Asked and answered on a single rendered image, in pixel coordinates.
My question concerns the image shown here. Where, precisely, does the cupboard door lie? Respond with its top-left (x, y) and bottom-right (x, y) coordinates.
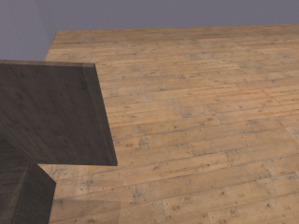
top-left (0, 59), bottom-right (118, 166)

